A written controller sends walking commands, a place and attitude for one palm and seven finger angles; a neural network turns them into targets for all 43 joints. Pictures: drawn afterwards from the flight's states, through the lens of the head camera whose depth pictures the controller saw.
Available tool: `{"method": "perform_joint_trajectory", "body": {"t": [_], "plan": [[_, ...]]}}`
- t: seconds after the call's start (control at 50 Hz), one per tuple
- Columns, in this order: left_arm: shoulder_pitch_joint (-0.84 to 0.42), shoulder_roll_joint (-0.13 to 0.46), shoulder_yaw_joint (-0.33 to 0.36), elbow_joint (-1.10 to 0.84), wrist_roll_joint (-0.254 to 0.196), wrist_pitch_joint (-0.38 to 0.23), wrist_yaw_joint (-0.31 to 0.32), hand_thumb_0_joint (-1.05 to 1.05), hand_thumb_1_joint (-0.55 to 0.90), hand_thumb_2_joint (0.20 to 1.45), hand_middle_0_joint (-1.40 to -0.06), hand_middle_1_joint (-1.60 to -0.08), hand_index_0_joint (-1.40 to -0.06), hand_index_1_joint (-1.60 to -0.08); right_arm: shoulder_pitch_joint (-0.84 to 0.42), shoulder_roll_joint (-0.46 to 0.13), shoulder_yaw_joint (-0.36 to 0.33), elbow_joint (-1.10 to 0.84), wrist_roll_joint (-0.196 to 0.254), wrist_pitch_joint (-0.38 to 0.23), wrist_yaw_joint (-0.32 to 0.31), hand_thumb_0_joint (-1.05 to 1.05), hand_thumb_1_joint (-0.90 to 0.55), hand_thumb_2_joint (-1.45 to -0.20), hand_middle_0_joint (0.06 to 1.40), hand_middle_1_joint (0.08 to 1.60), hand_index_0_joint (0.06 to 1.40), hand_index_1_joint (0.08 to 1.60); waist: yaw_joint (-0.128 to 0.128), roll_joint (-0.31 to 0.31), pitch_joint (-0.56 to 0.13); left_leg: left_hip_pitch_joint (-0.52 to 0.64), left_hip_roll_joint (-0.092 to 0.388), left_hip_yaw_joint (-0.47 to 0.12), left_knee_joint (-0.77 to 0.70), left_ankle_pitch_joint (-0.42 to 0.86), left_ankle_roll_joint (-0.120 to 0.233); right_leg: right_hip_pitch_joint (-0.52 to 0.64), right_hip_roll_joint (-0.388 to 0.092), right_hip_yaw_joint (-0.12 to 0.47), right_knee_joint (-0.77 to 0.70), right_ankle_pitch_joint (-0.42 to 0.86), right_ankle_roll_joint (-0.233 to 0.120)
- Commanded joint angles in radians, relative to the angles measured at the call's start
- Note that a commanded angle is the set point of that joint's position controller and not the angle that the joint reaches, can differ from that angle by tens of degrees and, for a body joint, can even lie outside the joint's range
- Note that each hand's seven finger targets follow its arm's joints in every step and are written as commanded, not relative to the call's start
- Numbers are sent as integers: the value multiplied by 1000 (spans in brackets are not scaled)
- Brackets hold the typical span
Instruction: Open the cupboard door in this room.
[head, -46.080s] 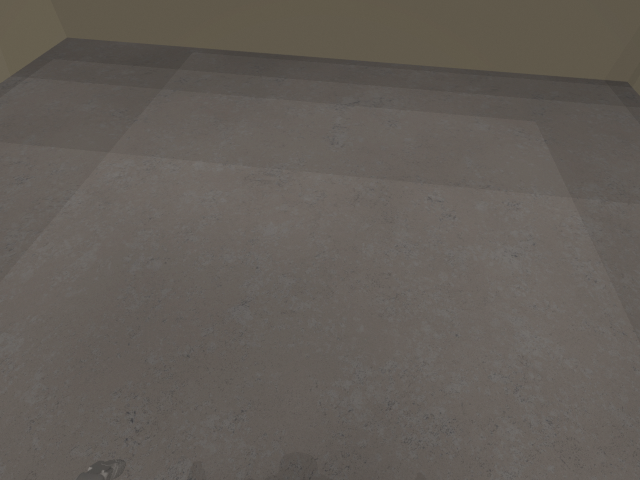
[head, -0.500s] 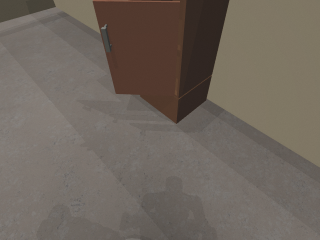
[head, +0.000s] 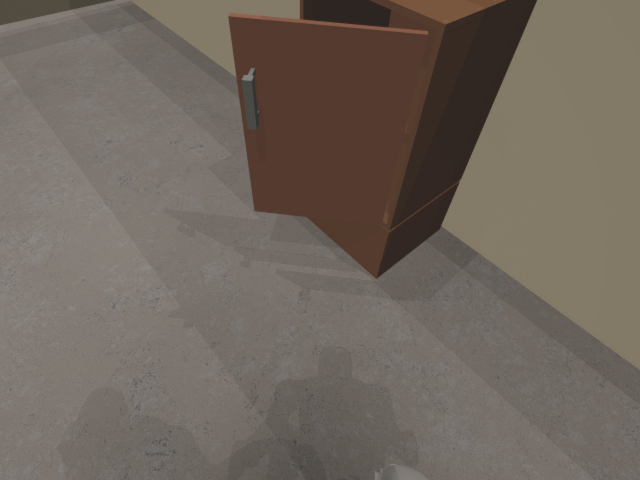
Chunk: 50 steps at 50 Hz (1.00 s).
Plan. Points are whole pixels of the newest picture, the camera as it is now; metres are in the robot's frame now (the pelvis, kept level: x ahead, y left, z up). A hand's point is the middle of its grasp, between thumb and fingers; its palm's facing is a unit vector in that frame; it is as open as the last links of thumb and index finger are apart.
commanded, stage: take the last steps up to it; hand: left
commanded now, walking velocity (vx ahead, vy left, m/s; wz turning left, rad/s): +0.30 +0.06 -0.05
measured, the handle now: (252, 98) +0.90 +0.25 -0.03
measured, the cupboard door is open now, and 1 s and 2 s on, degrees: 42 42 42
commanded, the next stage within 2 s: come to a stop and stand still in 0.58 s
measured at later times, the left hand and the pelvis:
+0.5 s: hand (196, 450) +0.18 +0.20 -0.16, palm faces +0.06 -0.98 -0.18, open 7.2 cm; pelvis +0.19 +0.01 +0.01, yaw -1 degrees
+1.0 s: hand (215, 322) +0.38 +0.22 -0.17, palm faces -0.03 -0.98 -0.21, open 7.3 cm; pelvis +0.30 +0.04 +0.00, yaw -2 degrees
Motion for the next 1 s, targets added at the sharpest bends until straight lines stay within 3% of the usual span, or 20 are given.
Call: {"method": "perform_joint_trajectory", "body": {"t": [0.0,0.08,0.14,0.16,0.18,0.2,0.22,0.26,0.32,0.44,0.5,0.52,0.56,0.58,0.64,0.72,0.8,0.86,0.94,0.98], "plan": [[-24,11,5,-90,3,-21,-10,0,900,900,-200,-300,-200,-300,90,-144,-27,-1,-7,-5,4,0,-900,-900,200,300,200,300,-26,118,4,-4,276,-211,-336,-106,143,54,-18,21,-241,63,-2],[-74,26,11,-118,5,-21,-12,0,900,900,-200,-300,-200,-300,96,-164,-28,16,-10,4,12,0,-900,-900,200,300,200,300,-20,94,28,-14,272,-194,-306,-172,136,167,17,0,-388,78,0],[17,66,23,-90,8,-36,-7,0,900,900,-200,-300,-200,-300,97,-139,-19,31,-3,7,13,0,-900,-900,200,300,200,300,25,35,4,-64,177,-119,-99,-131,64,399,48,-3,-588,118,-13],[106,124,36,-66,11,-47,-2,0,900,900,-200,-300,-200,-300,98,-111,-13,24,6,4,17,0,-900,-900,200,300,200,300,62,-74,-32,-184,86,-35,110,-163,16,556,-58,154,-686,29,-57],[203,216,54,-41,7,-53,3,0,900,900,-200,-300,-200,-300,107,-78,-9,-4,7,4,25,0,-900,-900,200,300,200,300,85,-288,-56,-385,-19,36,375,-339,-36,692,-290,492,-842,-18,-168],[225,209,53,-44,-4,-54,17,0,900,900,-200,-300,-200,-300,68,-132,-20,-21,4,14,22,0,-900,-900,200,300,200,300,87,-244,-34,-416,28,-75,569,-398,-36,613,-369,608,-930,-101,-238],[166,180,45,-56,-3,-57,23,0,900,900,-200,-300,-200,-300,14,-132,-25,-21,1,11,22,0,-900,-900,200,300,200,300,69,-179,9,-462,58,-144,651,-301,-36,548,-339,580,-933,-78,-243],[85,107,24,-80,-7,-68,25,0,900,900,-200,-300,-200,-300,12,-102,-21,-6,-2,18,28,0,-900,-900,200,300,200,300,11,-50,8,-410,108,-167,615,-146,-57,453,-269,361,-924,95,-199],[68,92,19,-63,-4,-89,20,0,900,900,-200,-300,-200,-300,60,-50,-12,18,0,30,38,0,-900,-900,200,300,200,300,-24,-59,-39,-297,101,-107,450,-75,-82,419,-191,165,-909,338,-163],[108,125,22,2,0,-86,14,0,900,900,-200,-300,-200,-300,-23,-34,-11,-21,3,21,52,0,-900,-900,200,300,200,300,-3,-92,-8,-214,58,-50,179,-13,-78,421,-172,110,-870,349,-141],[93,125,25,16,-3,-71,14,0,900,900,-200,-300,-200,-300,34,-61,-13,-1,-1,8,45,0,-900,-900,200,300,200,300,-43,-65,-6,2,21,-12,23,62,-62,322,-129,66,-765,273,-94],[86,106,20,10,-3,-65,13,0,900,900,-200,-300,-200,-300,128,-101,-22,26,-3,1,37,0,-900,-900,200,300,200,300,-90,22,-31,150,34,-41,-15,51,-48,239,-93,34,-630,250,-76],[100,30,1,-38,-10,-58,10,0,900,900,-200,-300,-200,-300,338,-266,-53,60,-16,3,6,0,-900,-900,200,300,200,300,-147,353,-165,377,391,-512,-171,69,129,-34,104,-69,-101,-257,-5],[62,25,-3,-65,-2,-61,14,0,900,900,-200,-300,-200,-300,321,-275,-50,54,-14,14,0,0,-900,-900,200,300,200,300,-147,244,-130,281,431,-552,-200,-47,181,-75,86,16,50,-276,-29],[23,34,-2,-46,2,-41,10,0,900,900,-200,-300,-200,-300,123,-147,-16,2,-6,6,-8,0,-900,-900,200,300,200,300,-67,264,-24,14,349,-415,-273,-136,135,-73,-3,81,115,-97,-18],[87,-31,-23,-2,-8,-14,17,0,900,900,-200,-300,-200,-300,51,-117,2,-3,-9,-1,-22,0,-900,-900,200,300,200,300,-15,92,-74,-80,287,-217,-216,286,106,198,15,65,-250,-28,10],[110,20,-16,2,-4,6,25,0,900,900,-200,-300,-200,-300,-7,-138,-6,6,3,36,-26,0,-900,-900,200,300,200,300,5,110,-61,-113,254,-201,-138,154,75,329,62,39,-512,100,16],[40,104,-5,-45,4,7,30,0,900,900,-200,-300,-200,-300,35,-113,-12,12,13,53,-14,0,-900,-900,200,300,200,300,-29,46,-26,-86,121,-144,-60,0,-18,272,-20,176,-662,296,-37],[-27,130,-1,-70,-4,-2,38,0,900,900,-200,-300,-200,-300,91,-94,-21,26,14,74,-11,0,-900,-900,200,300,200,300,-57,-113,-100,15,50,-80,82,23,-49,255,-110,237,-690,467,-101],[-46,138,4,-77,-7,-1,43,0,900,900,-200,-300,-200,-300,112,-88,-21,31,15,80,-10,0,-900,-900,200,300,200,300,-61,-109,-120,27,38,-84,115,22,-59,281,-132,233,-685,574,-124]]}}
